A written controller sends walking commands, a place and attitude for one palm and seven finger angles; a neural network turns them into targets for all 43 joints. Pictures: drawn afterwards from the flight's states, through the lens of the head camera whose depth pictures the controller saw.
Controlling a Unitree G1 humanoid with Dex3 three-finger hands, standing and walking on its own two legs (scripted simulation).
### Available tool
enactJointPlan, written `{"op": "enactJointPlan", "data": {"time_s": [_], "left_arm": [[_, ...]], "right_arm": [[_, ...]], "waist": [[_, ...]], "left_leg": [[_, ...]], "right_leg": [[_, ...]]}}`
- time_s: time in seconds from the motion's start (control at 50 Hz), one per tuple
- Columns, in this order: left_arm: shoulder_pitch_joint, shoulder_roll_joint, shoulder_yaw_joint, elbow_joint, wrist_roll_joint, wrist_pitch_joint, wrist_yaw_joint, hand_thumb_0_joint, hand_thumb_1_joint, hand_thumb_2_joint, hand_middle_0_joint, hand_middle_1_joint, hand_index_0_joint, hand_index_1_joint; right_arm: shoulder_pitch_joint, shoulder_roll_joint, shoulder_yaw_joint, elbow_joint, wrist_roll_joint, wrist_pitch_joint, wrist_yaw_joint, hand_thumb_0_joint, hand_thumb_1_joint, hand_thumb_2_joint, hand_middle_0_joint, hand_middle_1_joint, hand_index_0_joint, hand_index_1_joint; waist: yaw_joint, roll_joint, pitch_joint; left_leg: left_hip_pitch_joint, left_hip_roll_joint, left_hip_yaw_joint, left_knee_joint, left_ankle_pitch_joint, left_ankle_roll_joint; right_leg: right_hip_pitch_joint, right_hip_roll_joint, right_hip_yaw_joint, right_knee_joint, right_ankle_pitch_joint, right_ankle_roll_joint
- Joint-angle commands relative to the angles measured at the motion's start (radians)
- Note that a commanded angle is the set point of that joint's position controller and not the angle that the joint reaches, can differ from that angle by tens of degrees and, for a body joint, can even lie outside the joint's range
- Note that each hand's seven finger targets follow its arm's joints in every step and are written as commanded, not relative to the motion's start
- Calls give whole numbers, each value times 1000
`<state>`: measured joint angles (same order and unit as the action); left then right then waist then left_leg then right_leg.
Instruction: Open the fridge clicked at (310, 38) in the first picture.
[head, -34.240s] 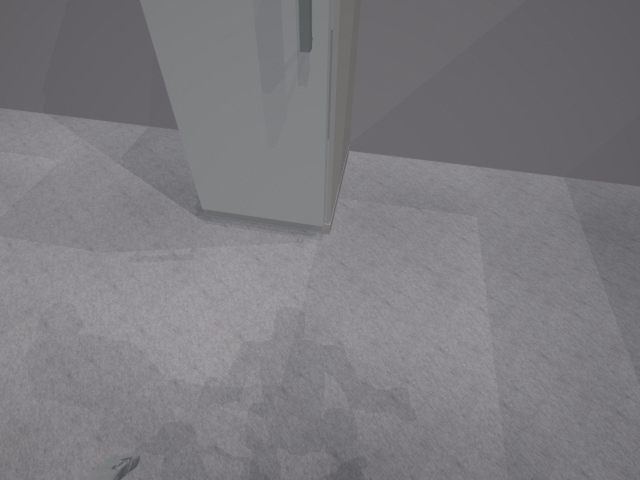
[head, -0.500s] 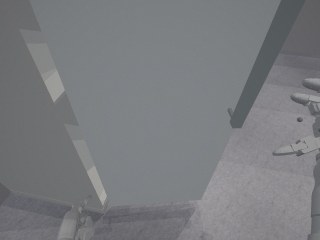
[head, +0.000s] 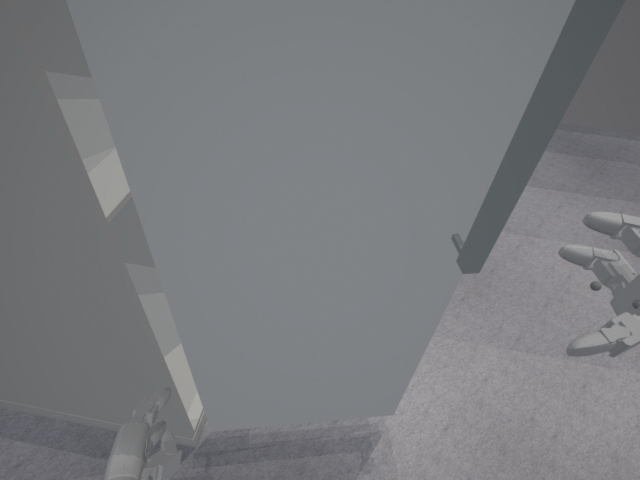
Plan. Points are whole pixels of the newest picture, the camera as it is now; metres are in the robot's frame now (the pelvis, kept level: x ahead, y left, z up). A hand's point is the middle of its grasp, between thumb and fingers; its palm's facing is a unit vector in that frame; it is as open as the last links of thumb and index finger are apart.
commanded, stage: draw the hand back to the body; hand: right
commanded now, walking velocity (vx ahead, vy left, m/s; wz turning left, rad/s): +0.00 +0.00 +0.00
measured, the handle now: (513, 144) +0.44 -0.22 +0.25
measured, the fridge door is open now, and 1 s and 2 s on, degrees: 74 74 74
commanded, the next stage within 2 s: step back with the hand held close in 1.42 s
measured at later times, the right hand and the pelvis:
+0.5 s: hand (629, 334) +0.22 -0.29 +0.18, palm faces +0.39 +0.89 -0.24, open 13.9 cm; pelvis -0.01 -0.01 +0.01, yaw +0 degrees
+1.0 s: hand (637, 350) +0.21 -0.29 +0.17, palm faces +0.43 +0.83 -0.36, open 9.2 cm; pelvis +0.01 -0.02 +0.01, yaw +2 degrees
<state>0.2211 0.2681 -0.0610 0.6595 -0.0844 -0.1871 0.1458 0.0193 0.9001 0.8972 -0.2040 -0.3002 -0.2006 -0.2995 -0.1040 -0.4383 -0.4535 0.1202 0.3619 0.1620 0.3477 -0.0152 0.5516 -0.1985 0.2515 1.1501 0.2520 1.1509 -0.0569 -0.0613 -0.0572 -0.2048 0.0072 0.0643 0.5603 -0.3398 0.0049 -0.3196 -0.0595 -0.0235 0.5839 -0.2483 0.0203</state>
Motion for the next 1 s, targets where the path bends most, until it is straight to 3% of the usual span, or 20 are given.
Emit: {"op": "enactJointPlan", "data": {"time_s": [0.0,0.04,0.08,0.14,0.16,0.2,0.22,0.26,0.32,0.34,0.36,0.38,0.42,0.44,0.5,0.58,0.66,0.74,0.82,0.98], "left_arm": [[-177,102,33,-233,-5,-83,-4,0,900,900,-200,-300,-200,-300],[-179,95,33,-244,3,-92,-19,0,900,900,-200,-300,-200,-300],[-165,89,35,-243,4,-98,-30,0,900,900,-200,-300,-200,-300],[-161,102,41,-213,0,-84,-32,0,900,900,-200,-300,-200,-300],[-161,106,38,-206,-5,-76,-31,0,900,900,-200,-300,-200,-300],[-169,105,35,-212,-8,-69,-25,0,900,900,-200,-300,-200,-300],[-174,103,34,-217,-8,-70,-23,0,900,900,-200,-300,-200,-300],[-181,99,30,-224,-4,-74,-17,0,900,900,-200,-300,-200,-300],[-181,89,24,-233,7,-91,-7,0,900,900,-200,-300,-200,-300],[-185,102,38,-205,65,-108,-25,0,900,900,-200,-300,-200,-300],[-187,92,31,-185,73,-117,-29,0,900,900,-200,-300,-200,-300],[-180,87,31,-181,72,-112,-32,0,900,900,-200,-300,-200,-300],[-176,78,37,-165,76,-95,-39,0,900,900,-200,-300,-200,-300],[-168,84,46,-155,82,-89,-39,0,900,900,-200,-300,-200,-300],[-166,73,48,-151,83,-70,-43,0,900,900,-200,-300,-200,-300],[-176,80,54,-143,83,-49,-39,0,900,900,-200,-300,-200,-300],[-182,84,63,-142,89,-41,-36,0,900,900,-200,-300,-200,-300],[-191,83,68,-138,97,-41,-38,0,900,900,-200,-300,-200,-300],[-182,75,71,-142,98,-37,-46,0,900,900,-200,-300,-200,-300],[-169,75,81,-158,96,-5,-52,0,900,900,-200,-300,-200,-300]], "right_arm": [[-199,-317,-135,-366,37,42,28,0,550,-200,250,1150,250,1150],[-123,-319,-179,-449,51,10,3,0,550,-200,250,1150,250,1150],[-36,-254,-169,-457,71,-10,-12,0,550,-200,250,1150,250,1150],[22,-216,-161,-359,76,30,-20,0,550,-200,250,1150,250,1150],[-6,-193,-125,-344,68,55,-20,0,550,-200,250,1150,250,1150],[-51,-175,-74,-361,46,98,-21,0,550,-200,250,1150,250,1150],[-81,-175,-55,-398,33,109,-25,0,550,-200,250,1150,250,1150],[-115,-179,-31,-466,11,109,-39,0,477,-235,247,1107,247,1107],[-171,-199,-31,-610,-4,43,-49,0,369,-287,244,1044,244,1044],[-116,-330,-96,-685,-148,-75,-231,0,332,-305,242,1023,242,1023],[-8,-206,-37,-626,-162,-118,-302,0,296,-322,241,1001,241,1001],[80,-174,-32,-583,-170,-134,-337,0,260,-340,240,980,240,980],[114,-175,-46,-621,-203,-184,-385,0,188,-375,237,938,237,938],[147,-186,-59,-635,-215,-207,-402,0,151,-393,236,916,236,916],[189,-128,-13,-619,-234,-248,-425,0,43,-445,232,853,232,853],[193,-90,38,-571,-254,-272,-440,0,-102,-515,227,767,227,767],[238,-111,19,-594,-266,-295,-449,0,-248,-585,223,683,223,683],[276,-142,-13,-647,-275,-316,-456,0,-393,-655,218,598,218,598],[347,-126,-15,-671,-279,-328,-457,0,-538,-725,213,512,213,512],[442,-95,-7,-652,-271,-313,-443,0,-827,-865,202,342,202,342]], "waist": [[-27,13,-220],[-41,21,-226],[-35,42,-215],[-27,67,-101],[-13,52,-51],[-4,-7,-19],[-2,-43,-21],[3,-50,-29],[6,-72,-117],[-25,-52,-32],[-8,-21,-24],[-12,36,-14],[-15,-30,-56],[-21,-12,-97],[-11,-54,-77],[-3,0,22],[-13,51,-9],[-26,-8,-14],[-27,-37,-9],[-21,36,35]], "left_leg": [[-7,1,-48,-102,379,-12],[15,-7,-37,-93,439,-9],[1,-16,-19,-84,454,-9],[-53,-22,-20,-115,365,-11],[-86,-23,-14,-125,311,-11],[-114,-25,-14,-139,224,-7],[-114,-24,-13,-142,195,-4],[-113,-23,-17,-151,169,-1],[-79,-32,-9,-142,170,5],[-113,-19,-51,-229,143,3],[-109,-10,-31,-210,130,6],[-104,-9,-25,-200,119,4],[-57,-5,-28,-189,129,7],[-21,-6,-28,-193,155,8],[-5,-3,-28,-192,155,7],[-25,-7,-27,-228,93,0],[20,-7,-26,-234,130,-1],[40,-8,-30,-252,157,4],[57,-10,-25,-243,192,8],[56,-15,-27,-270,233,-2]], "right_leg": [[194,60,21,-57,212,-57],[209,58,20,-52,261,-51],[225,56,15,-56,272,-48],[184,52,10,-65,200,-44],[169,50,12,-80,168,-45],[171,52,18,-98,118,-46],[179,53,25,-105,102,-47],[193,54,30,-104,89,-51],[255,56,42,-111,106,-53],[208,67,21,-112,86,-49],[202,62,27,-123,61,-45],[194,54,33,-128,42,-44],[217,49,22,-139,44,-42],[233,48,18,-149,69,-45],[248,40,13,-171,69,-42],[234,35,17,-215,2,-46],[259,34,14,-226,57,-54],[275,40,11,-231,83,-50],[283,36,11,-236,123,-40],[278,36,-16,-233,164,-45]]}}
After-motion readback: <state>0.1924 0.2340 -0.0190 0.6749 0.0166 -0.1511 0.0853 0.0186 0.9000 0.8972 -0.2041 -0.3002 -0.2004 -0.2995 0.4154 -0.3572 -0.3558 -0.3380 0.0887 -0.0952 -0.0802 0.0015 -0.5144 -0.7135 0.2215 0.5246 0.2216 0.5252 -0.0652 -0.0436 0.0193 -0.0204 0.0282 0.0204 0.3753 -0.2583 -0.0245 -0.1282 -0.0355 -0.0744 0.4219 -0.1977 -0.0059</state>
